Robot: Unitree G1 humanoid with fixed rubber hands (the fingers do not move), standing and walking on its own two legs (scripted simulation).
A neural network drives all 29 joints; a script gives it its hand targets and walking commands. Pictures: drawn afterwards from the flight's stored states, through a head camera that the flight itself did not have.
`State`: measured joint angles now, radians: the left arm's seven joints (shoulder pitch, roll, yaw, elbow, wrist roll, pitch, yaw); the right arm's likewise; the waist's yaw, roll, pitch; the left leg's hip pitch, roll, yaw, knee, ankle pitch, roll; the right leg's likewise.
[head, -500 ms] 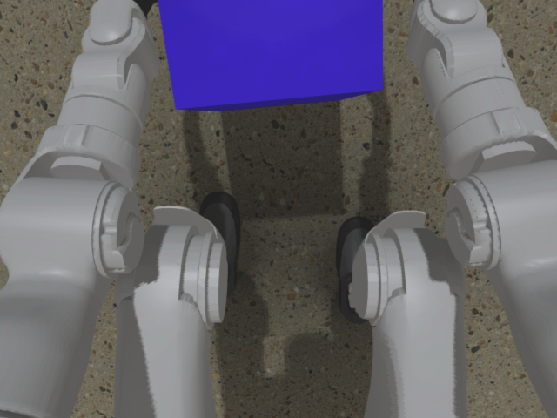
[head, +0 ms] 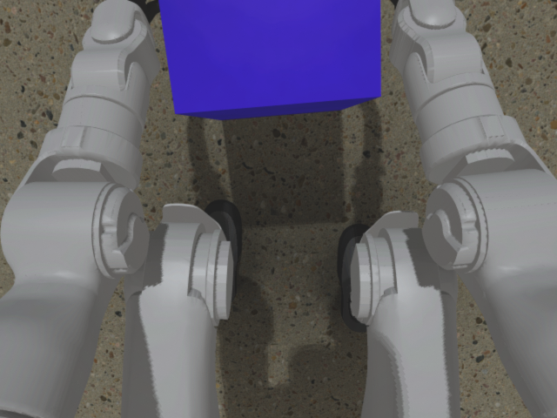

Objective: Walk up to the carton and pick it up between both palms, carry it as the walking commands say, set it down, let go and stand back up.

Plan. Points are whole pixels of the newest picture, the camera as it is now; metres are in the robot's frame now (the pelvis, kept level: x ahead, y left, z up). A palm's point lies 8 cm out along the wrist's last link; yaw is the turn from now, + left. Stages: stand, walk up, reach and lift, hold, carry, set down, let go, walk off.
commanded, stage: reach and lift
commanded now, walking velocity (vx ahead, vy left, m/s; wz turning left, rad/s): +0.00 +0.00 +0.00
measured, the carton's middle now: (272, 24) +0.53 +0.05 -0.24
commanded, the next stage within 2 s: none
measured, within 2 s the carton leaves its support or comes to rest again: leaves its support in 0.28 s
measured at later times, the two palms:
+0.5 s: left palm out of the picture +0.52 +0.18 -0.14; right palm out of the picture +0.55 -0.11 -0.13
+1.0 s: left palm out of the picture +0.52 +0.19 -0.08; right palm out of the picture +0.55 -0.10 -0.07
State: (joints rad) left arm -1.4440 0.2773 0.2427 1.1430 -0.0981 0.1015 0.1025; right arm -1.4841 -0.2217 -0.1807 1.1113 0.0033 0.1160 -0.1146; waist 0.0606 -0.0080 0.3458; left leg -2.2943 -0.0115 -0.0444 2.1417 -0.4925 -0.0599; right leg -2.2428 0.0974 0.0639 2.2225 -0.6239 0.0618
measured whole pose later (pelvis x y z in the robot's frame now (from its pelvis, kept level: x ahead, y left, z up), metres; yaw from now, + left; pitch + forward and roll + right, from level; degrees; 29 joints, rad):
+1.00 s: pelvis +0.01 +0.01 +0.05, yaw -2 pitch +45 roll -1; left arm -1.20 0.09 0.44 0.71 0.14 0.34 0.11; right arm -1.28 -0.09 -0.37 0.81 -0.14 0.27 -0.09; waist 0.05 -0.04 0.05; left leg -2.27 -0.07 -0.09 1.97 -0.49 -0.08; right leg -2.22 0.13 0.08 2.02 -0.59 0.08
